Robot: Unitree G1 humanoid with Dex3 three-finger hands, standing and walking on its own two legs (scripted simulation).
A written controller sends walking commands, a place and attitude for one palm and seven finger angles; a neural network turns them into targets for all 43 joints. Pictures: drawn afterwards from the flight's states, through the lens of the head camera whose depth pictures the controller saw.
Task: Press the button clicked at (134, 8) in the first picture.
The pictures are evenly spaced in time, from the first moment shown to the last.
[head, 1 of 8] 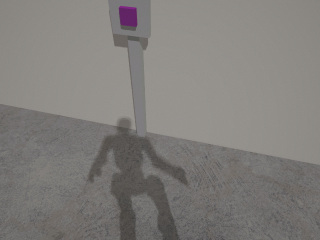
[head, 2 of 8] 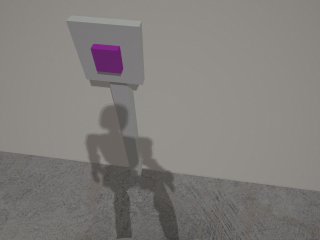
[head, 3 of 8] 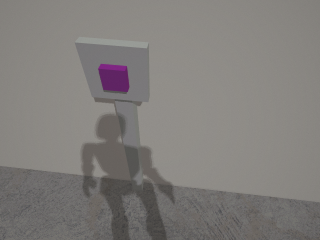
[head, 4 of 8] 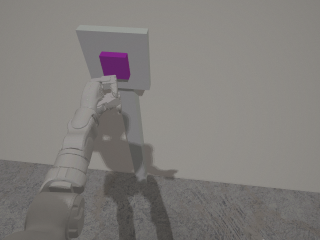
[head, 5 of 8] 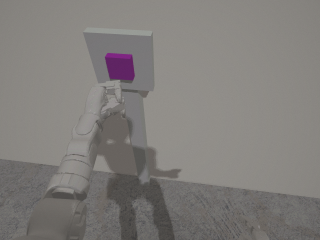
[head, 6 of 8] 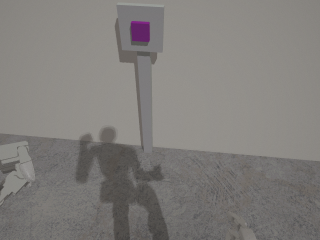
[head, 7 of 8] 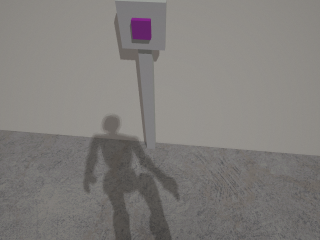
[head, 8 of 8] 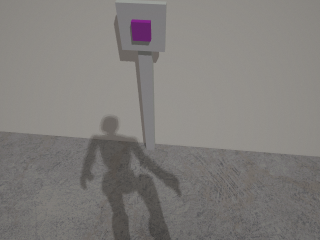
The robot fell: no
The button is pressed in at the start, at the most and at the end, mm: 0 15 0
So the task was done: yes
